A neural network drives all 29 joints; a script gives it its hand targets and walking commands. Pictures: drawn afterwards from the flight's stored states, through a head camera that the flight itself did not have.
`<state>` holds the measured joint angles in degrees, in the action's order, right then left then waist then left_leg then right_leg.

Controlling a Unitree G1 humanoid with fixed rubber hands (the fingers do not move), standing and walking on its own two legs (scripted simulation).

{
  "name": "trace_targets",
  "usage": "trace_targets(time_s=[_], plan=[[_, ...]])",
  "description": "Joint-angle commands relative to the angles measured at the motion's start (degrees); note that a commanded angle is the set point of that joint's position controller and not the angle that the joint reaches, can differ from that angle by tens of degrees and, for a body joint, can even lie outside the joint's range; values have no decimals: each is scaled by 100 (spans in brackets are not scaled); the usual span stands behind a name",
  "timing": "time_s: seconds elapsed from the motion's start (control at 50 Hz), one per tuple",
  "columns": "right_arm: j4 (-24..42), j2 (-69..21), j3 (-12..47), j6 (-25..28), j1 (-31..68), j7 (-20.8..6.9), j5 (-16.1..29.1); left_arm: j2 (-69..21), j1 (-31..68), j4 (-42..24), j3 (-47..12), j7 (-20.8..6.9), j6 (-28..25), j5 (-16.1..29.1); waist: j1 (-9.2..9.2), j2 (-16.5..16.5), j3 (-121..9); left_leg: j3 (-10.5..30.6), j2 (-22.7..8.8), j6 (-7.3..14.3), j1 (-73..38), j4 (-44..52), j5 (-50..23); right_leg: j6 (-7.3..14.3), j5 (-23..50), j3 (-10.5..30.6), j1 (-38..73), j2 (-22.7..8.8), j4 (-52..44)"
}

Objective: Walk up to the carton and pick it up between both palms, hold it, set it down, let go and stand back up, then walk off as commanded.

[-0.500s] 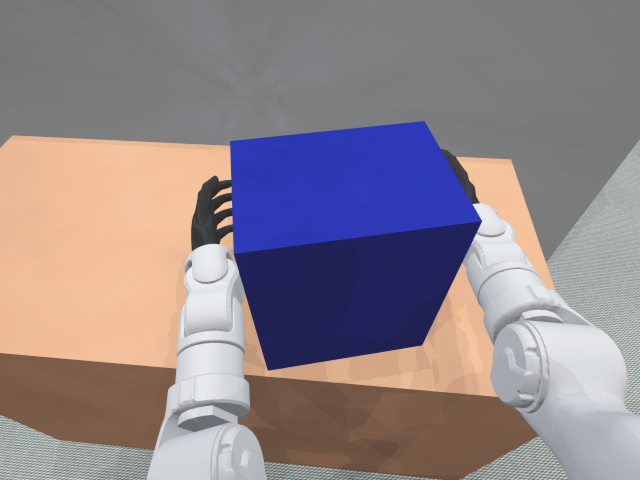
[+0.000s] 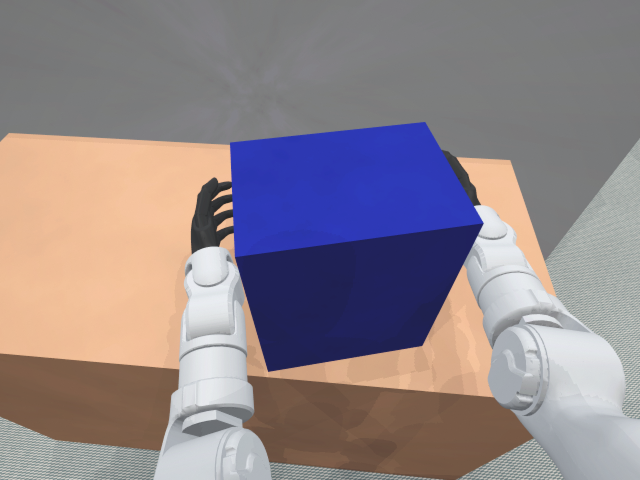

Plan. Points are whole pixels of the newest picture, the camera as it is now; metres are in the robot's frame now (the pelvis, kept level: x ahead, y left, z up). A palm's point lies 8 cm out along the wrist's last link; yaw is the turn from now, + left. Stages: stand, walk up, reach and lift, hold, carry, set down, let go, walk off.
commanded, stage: set down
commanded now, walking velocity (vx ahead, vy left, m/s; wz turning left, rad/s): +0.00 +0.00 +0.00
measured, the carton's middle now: (339, 258) +0.37 +0.04 +0.06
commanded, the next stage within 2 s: none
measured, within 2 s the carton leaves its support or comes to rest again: neither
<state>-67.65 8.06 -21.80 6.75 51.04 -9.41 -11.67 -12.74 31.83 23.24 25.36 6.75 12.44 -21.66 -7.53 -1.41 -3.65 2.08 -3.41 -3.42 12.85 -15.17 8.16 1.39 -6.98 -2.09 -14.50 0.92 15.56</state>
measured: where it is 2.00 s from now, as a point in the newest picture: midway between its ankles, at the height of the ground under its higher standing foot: outside the picture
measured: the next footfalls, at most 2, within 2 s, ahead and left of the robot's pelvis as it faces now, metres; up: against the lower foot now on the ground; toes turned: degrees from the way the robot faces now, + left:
none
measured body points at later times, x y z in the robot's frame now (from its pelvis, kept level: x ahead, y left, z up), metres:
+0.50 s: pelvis -0.02 +0.00 -0.01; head +0.04 -0.01 +0.44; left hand +0.37 +0.21 +0.07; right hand +0.47 -0.11 +0.07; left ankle -0.01 +0.16 -0.75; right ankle +0.00 -0.10 -0.75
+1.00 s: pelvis -0.02 -0.01 -0.01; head +0.03 -0.03 +0.44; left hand +0.37 +0.22 +0.11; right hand +0.48 -0.17 +0.13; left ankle -0.01 +0.16 -0.75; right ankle +0.00 -0.10 -0.75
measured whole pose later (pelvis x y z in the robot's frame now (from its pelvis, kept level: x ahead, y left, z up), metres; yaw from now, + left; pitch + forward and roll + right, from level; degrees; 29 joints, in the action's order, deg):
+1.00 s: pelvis -0.02 -0.01 -0.01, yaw -1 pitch +12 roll -1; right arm -70.8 29.0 9.3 -3.3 60.0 -9.4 23.0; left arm 2.9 40.5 32.2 9.2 13.2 18.2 3.9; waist -13.4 1.6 -7.8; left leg 2.3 -5.5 -4.8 24.7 -22.1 9.2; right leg 2.7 -6.4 -2.2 -25.5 3.0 20.0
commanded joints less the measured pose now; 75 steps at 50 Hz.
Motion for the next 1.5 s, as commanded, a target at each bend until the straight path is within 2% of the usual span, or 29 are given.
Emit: trace_targets(time_s=[0.0, 0.04, 0.1, 0.12, 0.14, 0.18, 0.2, 0.34, 0.42, 0.44, 0.48, 0.66, 0.74, 0.76, 0.8, 0.86, 0.9, 0.94, 1.0, 1.08, 1.16, 1.22, 1.3, 1.32, 1.36, 1.38, 1.4, 1.42, 1.48], plan=[[445, -2156, 639, 246, 1733, -351, -159, -1953, 1738, 125, -1408, -263, -116, -112, 49, -175, -1628, -791, 384, 284, -750, -185, -2087, -56, 458, -386, 627, 169, -96], [356, -1991, 511, 244, 1819, -341, -239, -1943, 1913, 110, -1463, -254, -94, -37, 145, -139, -1622, -728, 357, 208, -726, -205, -2056, -28, 400, -392, 732, 150, -128], [579, -1649, 596, 275, 1985, -267, -18, -1628, 2000, -128, -1437, -62, -213, 64, -39, 76, -1980, -773, 338, 178, -818, -307, -2268, -74, 576, -334, 615, 138, -26], [403, -1190, 463, 299, 1949, -221, -83, -1396, 1841, 2, -1493, -34, -207, 126, 107, 46, -1897, -724, 346, 107, -857, -310, -2231, -21, 426, -402, 538, 179, -68], [505, -1029, 666, 299, 1932, -172, 179, -1067, 1875, -23, -1386, 59, -238, 177, -119, 24, -1988, -785, 320, 160, -804, -289, -2219, -45, 514, -339, 608, 190, -47], [251, -126, 650, 236, 1952, 45, 436, -506, 1842, 153, -1447, 293, -259, 441, -55, 41, -1660, -752, 320, 189, -612, -259, -1958, -45, 158, -289, 451, 138, -106], [349, 427, 800, 208, 2094, 122, 698, 76, 1952, 252, -1295, 444, -271, 574, -273, 78, -1795, -763, 312, 194, -514, -319, -1997, -22, 218, -241, 536, 155, -58], [288, 1596, 2105, 52, 3035, 506, 2427, 887, 2596, 630, -1793, 975, -503, 1731, -442, -212, -3244, -597, 250, 20, -25, -705, -1905, 85, 606, -8, 592, 359, 115], [-458, 2019, 2279, 44, 2903, 503, 2480, 1048, 2443, 1410, -1837, 930, -711, 1837, -429, -208, -3194, -492, 244, -68, 208, -932, -1925, 157, 376, 35, 438, 404, 229], [-86, 2386, 2060, 86, 3232, 490, 2483, 1157, 2787, 839, -1940, 973, -726, 2000, -328, -94, -3634, -528, 260, -110, 25, -902, -1909, 153, 471, -38, 421, 435, 238], [-452, 2252, 2357, 75, 3126, 475, 2695, 1291, 2702, 1022, -1748, 969, -801, 1955, -540, -158, -3523, -547, 265, -84, 391, -920, -1738, 98, 496, 75, 641, 412, 350], [-22, 2390, 2918, 68, 3237, 232, 3295, 1653, 2803, 496, -1611, 825, -853, 2259, -710, -436, -3963, -624, 359, -17, 1105, -1041, -1952, -94, 1647, 213, 1364, 358, 738], [-30, 2867, 2950, -121, 3385, 165, 3410, 1769, 2868, 456, -1828, 749, -403, 2414, -492, -471, -3657, -473, 326, -34, 1047, -974, -1888, -115, 1635, 173, 1349, 417, 681], [231, 2838, 2973, -211, 3374, 136, 3398, 1813, 2814, 143, -1714, 730, -378, 2334, -625, -468, -3812, -556, 344, 15, 1079, -932, -1880, -113, 1633, 228, 1407, 396, 678], [-262, 2556, 3136, -389, 3066, 86, 3393, 1701, 2552, 853, -1704, 630, -165, 2400, -556, -715, -3133, -507, 355, 79, 1279, -874, -1481, -66, 1325, 280, 1308, 350, 650], [621, 2812, 2964, -443, 3373, 77, 3481, 2232, 2905, -195, -1431, 646, -84, 2470, -718, -710, -3922, -568, 420, 81, 1212, -795, -1577, -140, 1727, 345, 1778, 302, 737], [776, 3035, 2844, -639, 3384, 43, 3550, 2219, 3005, -419, -1574, 650, 162, 2473, -602, -347, -3731, -567, 418, 51, 1156, -717, -1402, -154, 1565, 324, 1775, 284, 669], [488, 2984, 2936, -869, 3151, -13, 3464, 2099, 2763, -23, -1632, 630, 482, 2573, -495, -627, -3129, -497, 404, 90, 1128, -654, -1352, -118, 1234, 318, 1595, 316, 573], [762, 2930, 2957, -1035, 3522, -93, 3578, 2179, 3079, -269, -1607, 715, 770, 2641, -547, -458, -3154, -493, 417, 134, 1103, -601, -1049, -62, 721, 269, 1357, 281, 538], [1818, 3427, 2787, -1461, 3669, -81, 3824, 2384, 3341, -1821, -1406, 824, 1503, 2666, -572, -181, -4266, -474, 444, -62, 273, -802, -2034, -64, 2179, 221, 1825, 391, 670], [1057, 3172, 2948, -1937, 3345, -30, 3684, 2293, 2924, -716, -1452, 670, 2030, 2653, -322, -779, -2777, -379, 447, 122, 668, -559, -1338, -133, 1652, 250, 1623, 317, 537], [1592, 3403, 2744, -2023, 3562, -96, 3809, 2517, 3363, -1792, -1347, 766, 2220, 2624, -394, -224, -3392, -327, 426, 34, 236, -575, -1608, -38, 1519, 174, 1609, 380, 581], [1014, 3300, 2892, -2343, 3683, -199, 3891, 2400, 3446, -842, -1503, 830, 2575, 2780, -318, -473, -2474, -375, 426, 153, 595, -448, -838, -27, 485, 286, 1089, 307, 412], [1705, 3352, 2870, -2318, 3917, -212, 4038, 2627, 3749, -1531, -1389, 872, 2594, 2802, -527, -255, -3048, -441, 422, 134, 555, -418, -835, -47, 701, 274, 1404, 253, 445], [1120, 3508, 2834, -2419, 3847, -204, 3970, 2465, 3651, -1009, -1529, 905, 2688, 2863, -287, -270, -2633, -369, 413, 112, 559, -424, -882, -17, 542, 212, 1094, 302, 455], [1558, 3617, 2662, -2447, 3865, -246, 3976, 2574, 3766, -1629, -1543, 939, 2793, 2793, -318, 47, -3161, -403, 414, 43, 167, -426, -1169, 3, 788, 159, 1219, 339, 441], [1193, 3572, 2861, -2448, 3869, -245, 4000, 2512, 3672, -1191, -1470, 933, 2842, 2838, -323, -72, -2768, -323, 397, 40, 344, -506, -1153, 28, 602, 211, 1060, 346, 411], [1601, 3752, 2713, -2453, 3872, -279, 4061, 2586, 3798, -1833, -1446, 973, 2902, 2882, -330, 10, -3241, -356, 374, 2, 175, -441, -1387, 57, 962, 178, 1262, 325, 438], [1589, 3670, 2937, -2555, 3621, -227, 4121, 2587, 3534, -1696, -1315, 944, 3076, 2770, -290, -233, -2995, -344, 399, 47, 258, -434, -1288, 10, 1055, 166, 1441, 349, 450]])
